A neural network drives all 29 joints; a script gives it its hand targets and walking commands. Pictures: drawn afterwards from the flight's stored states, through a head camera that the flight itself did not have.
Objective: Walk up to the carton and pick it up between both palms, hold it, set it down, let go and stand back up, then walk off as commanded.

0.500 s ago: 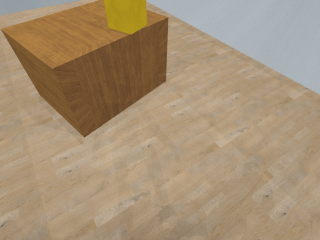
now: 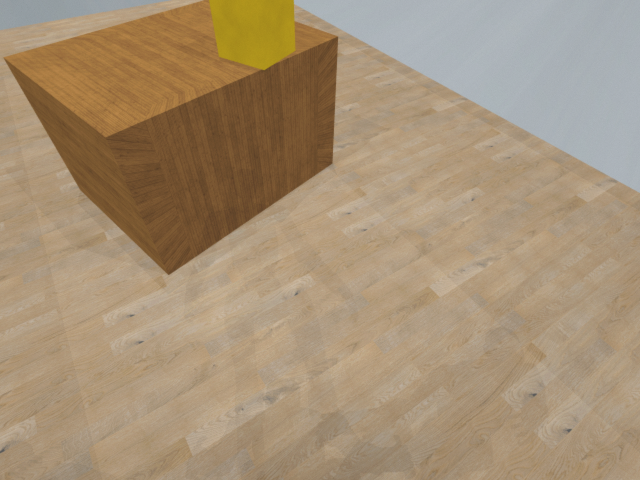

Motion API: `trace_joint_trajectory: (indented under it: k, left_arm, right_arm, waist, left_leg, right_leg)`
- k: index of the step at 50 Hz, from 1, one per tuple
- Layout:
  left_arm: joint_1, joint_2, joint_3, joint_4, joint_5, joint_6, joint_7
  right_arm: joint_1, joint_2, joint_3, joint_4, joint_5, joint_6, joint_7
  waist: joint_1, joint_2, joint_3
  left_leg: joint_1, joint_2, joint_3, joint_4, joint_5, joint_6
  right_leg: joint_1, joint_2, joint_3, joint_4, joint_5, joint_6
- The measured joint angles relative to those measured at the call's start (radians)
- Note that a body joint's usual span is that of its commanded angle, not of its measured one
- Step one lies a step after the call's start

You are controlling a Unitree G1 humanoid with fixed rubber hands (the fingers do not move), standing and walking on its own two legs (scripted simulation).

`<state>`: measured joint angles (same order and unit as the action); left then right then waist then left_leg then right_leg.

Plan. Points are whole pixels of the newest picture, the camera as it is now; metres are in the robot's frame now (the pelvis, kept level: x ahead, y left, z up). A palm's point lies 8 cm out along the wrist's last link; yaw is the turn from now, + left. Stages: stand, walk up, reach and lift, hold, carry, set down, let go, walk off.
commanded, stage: stand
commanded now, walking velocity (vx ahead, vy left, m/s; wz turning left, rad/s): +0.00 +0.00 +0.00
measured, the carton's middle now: (254, 17) +1.57 +0.22 -0.02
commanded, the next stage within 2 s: walk up in 0.38 s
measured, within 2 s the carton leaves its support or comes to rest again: neither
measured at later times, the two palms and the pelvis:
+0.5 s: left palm out of the picture +0.08 +0.30 -0.12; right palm out of the picture +0.07 -0.30 -0.12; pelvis +0.00 +0.00 +0.00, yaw +0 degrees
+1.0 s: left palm out of the picture +0.10 +0.39 -0.15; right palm (539, 421) +0.22 -0.29 -0.08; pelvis +0.09 +0.05 -0.03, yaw +14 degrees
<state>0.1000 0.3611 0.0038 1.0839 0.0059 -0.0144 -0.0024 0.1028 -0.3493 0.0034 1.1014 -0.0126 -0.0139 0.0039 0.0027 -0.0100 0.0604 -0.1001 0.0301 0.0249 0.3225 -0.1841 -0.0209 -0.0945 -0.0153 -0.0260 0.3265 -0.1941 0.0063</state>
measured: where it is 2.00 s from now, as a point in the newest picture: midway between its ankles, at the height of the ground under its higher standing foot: (319, 368)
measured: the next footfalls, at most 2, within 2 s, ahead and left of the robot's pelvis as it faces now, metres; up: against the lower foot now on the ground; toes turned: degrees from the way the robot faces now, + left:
left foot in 0.86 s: +0.13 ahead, +0.18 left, +0.00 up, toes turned +19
right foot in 1.34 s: +0.46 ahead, -0.09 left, +0.00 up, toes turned +20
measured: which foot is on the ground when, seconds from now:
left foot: down 0.00-0.66, up 0.68-0.84, down 0.86-1.00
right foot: down 0.00-0.88, up 0.90-1.00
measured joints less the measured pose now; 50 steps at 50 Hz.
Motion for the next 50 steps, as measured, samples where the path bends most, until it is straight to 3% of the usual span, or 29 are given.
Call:
trace_joint_trajectory:
  k: [29, 33, 37, 41, 43, 44, 45, 47, 50]
  left_arm:
    - [0.003, 0.005, 0.005, 0.009, -0.003, 0.003, 0.001]
    - [0.003, 0.025, 0.058, -0.079, 0.027, -0.001, -0.041]
    - [0.018, 0.059, 0.093, -0.173, 0.039, -0.016, -0.056]
    - [0.060, 0.095, 0.107, -0.215, 0.056, -0.017, -0.076]
    - [0.075, 0.119, 0.113, -0.226, 0.060, -0.004, -0.083]
    - [0.080, 0.129, 0.117, -0.232, 0.060, 0.004, -0.084]
    - [0.082, 0.138, 0.124, -0.234, 0.060, 0.013, -0.084]
    - [0.089, 0.136, 0.126, -0.238, 0.058, 0.034, -0.088]
    - [0.084, 0.128, 0.105, -0.242, 0.050, 0.047, -0.099]
  right_arm:
    - [0.008, -0.010, -0.005, 0.003, 0.001, 0.004, -0.001]
    - [0.089, -0.034, -0.043, -0.046, -0.002, 0.006, 0.029]
    - [0.141, -0.062, -0.070, -0.082, -0.016, 0.021, 0.051]
    - [0.152, -0.102, -0.084, -0.132, -0.003, -0.003, 0.078]
    - [0.165, -0.119, -0.096, -0.166, 0.003, -0.021, 0.078]
    - [0.171, -0.126, -0.104, -0.179, 0.002, -0.033, 0.072]
    - [0.172, -0.125, -0.111, -0.190, -0.002, -0.042, 0.061]
    - [0.179, -0.123, -0.113, -0.208, -0.007, -0.049, 0.035]
    - [0.202, -0.096, -0.093, -0.214, 0.001, -0.049, 0.014]
  waist:
    - [-0.007, 0.002, 0.002]
    - [-0.007, 0.004, -0.017]
    - [0.009, -0.018, -0.012]
    - [0.035, -0.034, 0.005]
    - [0.034, -0.047, 0.011]
    - [0.031, -0.063, 0.016]
    - [0.029, -0.091, 0.025]
    - [0.020, -0.115, 0.025]
    - [0.008, -0.126, 0.021]
  left_leg:
    - [0.004, 0.009, 0.005, -0.003, -0.002, -0.006]
    - [-0.092, 0.002, -0.060, 0.169, -0.146, 0.042]
    - [-0.252, 0.026, -0.007, 0.458, -0.242, 0.047]
    - [-0.310, 0.067, 0.021, 0.420, -0.242, 0.041]
    - [-0.291, 0.076, 0.043, 0.330, -0.138, 0.040]
    - [-0.282, 0.062, 0.052, 0.315, -0.041, 0.038]
    - [-0.281, 0.037, 0.065, 0.349, -0.027, 0.037]
    - [-0.275, 0.005, 0.072, 0.400, -0.104, 0.041]
    - [-0.207, -0.012, 0.056, 0.345, -0.129, 0.043]
  right_leg:
    - [0.003, 0.006, 0.003, -0.006, 0.001, -0.003]
    - [-0.040, 0.000, -0.060, 0.115, -0.160, -0.027]
    - [-0.015, -0.029, -0.146, 0.108, -0.097, -0.013]
    - [0.039, -0.049, -0.195, 0.096, -0.143, 0.004]
    - [0.047, -0.072, -0.220, 0.163, -0.200, 0.015]
    - [0.029, -0.098, -0.215, 0.246, -0.251, -0.001]
    - [-0.012, -0.121, -0.168, 0.374, -0.311, -0.027]
    - [-0.141, -0.086, -0.045, 0.653, -0.350, -0.041]
    - [-0.293, -0.030, 0.013, 0.844, -0.274, -0.038]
